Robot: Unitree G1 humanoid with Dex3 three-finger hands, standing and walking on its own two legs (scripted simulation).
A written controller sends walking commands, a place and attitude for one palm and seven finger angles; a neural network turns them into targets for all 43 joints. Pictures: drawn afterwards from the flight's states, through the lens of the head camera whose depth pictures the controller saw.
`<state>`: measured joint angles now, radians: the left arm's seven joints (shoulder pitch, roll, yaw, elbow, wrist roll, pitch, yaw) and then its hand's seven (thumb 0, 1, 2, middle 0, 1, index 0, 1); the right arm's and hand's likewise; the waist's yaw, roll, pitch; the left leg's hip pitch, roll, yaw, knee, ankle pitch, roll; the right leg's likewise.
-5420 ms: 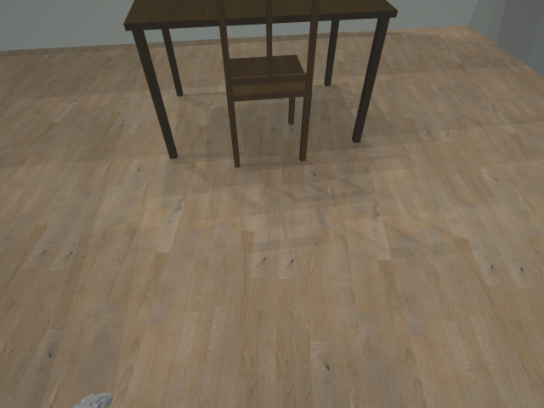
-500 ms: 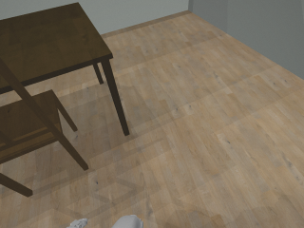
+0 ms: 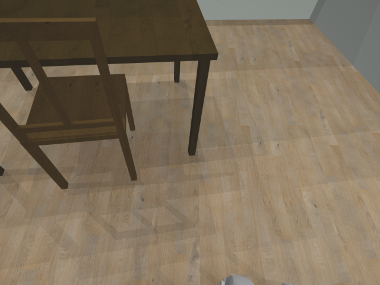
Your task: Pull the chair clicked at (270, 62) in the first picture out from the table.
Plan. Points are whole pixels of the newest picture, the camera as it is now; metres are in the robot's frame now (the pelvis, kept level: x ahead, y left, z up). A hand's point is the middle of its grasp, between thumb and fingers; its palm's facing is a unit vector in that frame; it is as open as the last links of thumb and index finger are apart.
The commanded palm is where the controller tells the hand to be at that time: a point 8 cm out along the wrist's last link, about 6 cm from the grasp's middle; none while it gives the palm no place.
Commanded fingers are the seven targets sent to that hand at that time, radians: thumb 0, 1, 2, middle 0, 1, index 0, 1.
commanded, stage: turn to face it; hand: left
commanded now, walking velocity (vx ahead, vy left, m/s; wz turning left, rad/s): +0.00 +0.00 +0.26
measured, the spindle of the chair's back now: (48, 89) +0.65 +0.52 -0.08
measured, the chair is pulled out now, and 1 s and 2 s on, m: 0.00 0.00 0.00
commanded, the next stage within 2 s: take the last steps up to it in 0.08 s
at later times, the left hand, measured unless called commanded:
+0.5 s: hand out of the picture +0.01 +0.16 -0.16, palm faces +0.19 -0.95 -0.24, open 7.3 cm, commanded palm none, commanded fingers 0.00 0.90 0.90 -0.20 -0.30 -0.20 -0.30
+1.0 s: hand (80, 274) +0.15 +0.26 -0.17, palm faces +0.19 -0.97 -0.16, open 7.3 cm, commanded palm none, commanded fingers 0.00 0.90 0.90 -0.20 -0.30 -0.20 -0.30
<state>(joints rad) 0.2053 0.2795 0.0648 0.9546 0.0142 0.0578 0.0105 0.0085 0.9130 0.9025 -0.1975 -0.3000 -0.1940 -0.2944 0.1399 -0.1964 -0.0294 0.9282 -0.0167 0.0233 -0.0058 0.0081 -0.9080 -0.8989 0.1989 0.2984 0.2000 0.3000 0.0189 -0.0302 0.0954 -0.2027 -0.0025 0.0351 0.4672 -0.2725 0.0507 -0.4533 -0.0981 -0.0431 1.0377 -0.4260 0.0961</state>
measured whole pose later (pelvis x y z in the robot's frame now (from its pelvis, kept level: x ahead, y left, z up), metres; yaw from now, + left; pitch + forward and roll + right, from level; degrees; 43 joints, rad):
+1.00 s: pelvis +0.14 +0.08 +0.00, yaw +8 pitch -2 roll +0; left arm 0.25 0.18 0.06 1.06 0.03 0.00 -0.01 0.01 0.92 0.90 -0.20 -0.30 -0.19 -0.29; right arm 0.35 -0.13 -0.03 1.10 -0.02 -0.06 -0.03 0.00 -0.93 -0.90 0.20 0.30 0.20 0.30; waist 0.00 -0.05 0.02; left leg -0.06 -0.03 0.18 0.30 -0.22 0.08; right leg -0.56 -0.12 -0.05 1.02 -0.20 0.03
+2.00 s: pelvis +0.26 +0.07 +0.00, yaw +6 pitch -1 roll +1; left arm 0.28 0.19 0.03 1.09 0.02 0.04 0.02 0.00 0.91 0.90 -0.20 -0.30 -0.19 -0.29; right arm 0.16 -0.15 -0.03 1.03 -0.01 0.01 -0.03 0.00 -0.91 -0.90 0.20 0.30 0.20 0.30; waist 0.00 -0.01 0.03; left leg -0.28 0.03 0.09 0.43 -0.14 0.01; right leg -0.18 -0.05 -0.02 0.55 -0.36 0.03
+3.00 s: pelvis +0.30 +0.05 +0.00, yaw +7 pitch -1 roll +1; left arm 0.31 0.13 0.01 1.13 0.01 -0.01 0.04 0.00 0.91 0.90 -0.20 -0.30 -0.20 -0.29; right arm 0.24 -0.15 -0.01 1.14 -0.01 0.00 -0.04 0.01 -0.92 -0.90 0.20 0.30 0.20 0.30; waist 0.00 -0.01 0.05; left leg -0.21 0.05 0.06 0.43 -0.20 -0.04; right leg -0.04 -0.01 -0.05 0.41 -0.35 -0.01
